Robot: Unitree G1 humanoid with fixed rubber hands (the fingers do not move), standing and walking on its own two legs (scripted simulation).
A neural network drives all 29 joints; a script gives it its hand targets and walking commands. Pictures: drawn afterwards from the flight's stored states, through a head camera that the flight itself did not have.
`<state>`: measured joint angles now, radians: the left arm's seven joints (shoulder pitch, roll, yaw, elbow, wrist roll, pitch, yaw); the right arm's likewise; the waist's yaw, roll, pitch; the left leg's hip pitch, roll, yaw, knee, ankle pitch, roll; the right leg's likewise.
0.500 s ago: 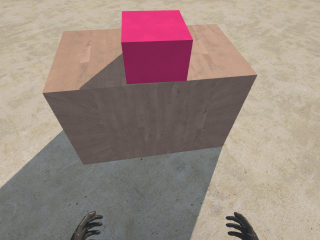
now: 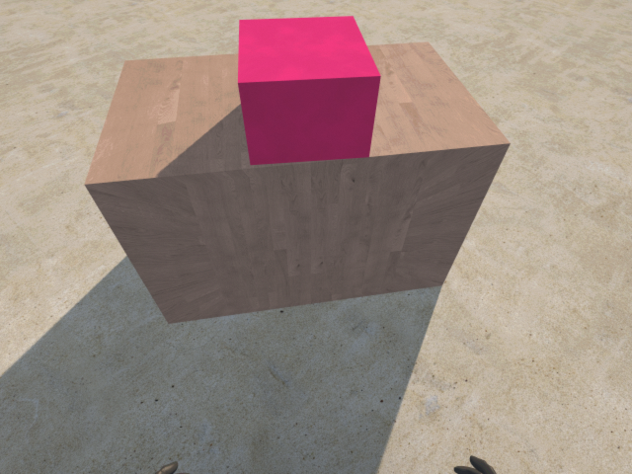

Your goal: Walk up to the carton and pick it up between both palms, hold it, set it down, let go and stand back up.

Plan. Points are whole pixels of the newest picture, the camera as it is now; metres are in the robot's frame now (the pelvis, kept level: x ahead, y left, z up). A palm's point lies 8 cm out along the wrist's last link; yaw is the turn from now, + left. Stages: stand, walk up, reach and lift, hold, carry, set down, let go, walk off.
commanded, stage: stand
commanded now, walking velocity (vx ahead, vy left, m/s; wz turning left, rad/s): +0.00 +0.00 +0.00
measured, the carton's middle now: (303, 87) +0.94 +0.06 +0.00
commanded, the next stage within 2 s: walk up in 1.18 s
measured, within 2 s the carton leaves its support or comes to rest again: neither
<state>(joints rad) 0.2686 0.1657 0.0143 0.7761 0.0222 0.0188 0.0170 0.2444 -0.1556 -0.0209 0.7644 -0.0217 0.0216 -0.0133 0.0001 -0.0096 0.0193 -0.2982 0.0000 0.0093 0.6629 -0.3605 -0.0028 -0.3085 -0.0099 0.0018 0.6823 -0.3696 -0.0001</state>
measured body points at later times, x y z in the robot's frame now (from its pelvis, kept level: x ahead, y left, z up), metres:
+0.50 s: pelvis +0.01 +0.00 +0.01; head +0.02 +0.00 +0.46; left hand +0.06 +0.22 -0.14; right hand +0.06 -0.23 -0.14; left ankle +0.00 +0.12 -0.72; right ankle +0.00 -0.12 -0.72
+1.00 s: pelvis +0.00 -0.01 +0.02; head +0.01 -0.01 +0.47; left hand +0.00 +0.20 -0.15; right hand +0.00 -0.21 -0.15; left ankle +0.00 +0.12 -0.72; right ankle +0.00 -0.12 -0.72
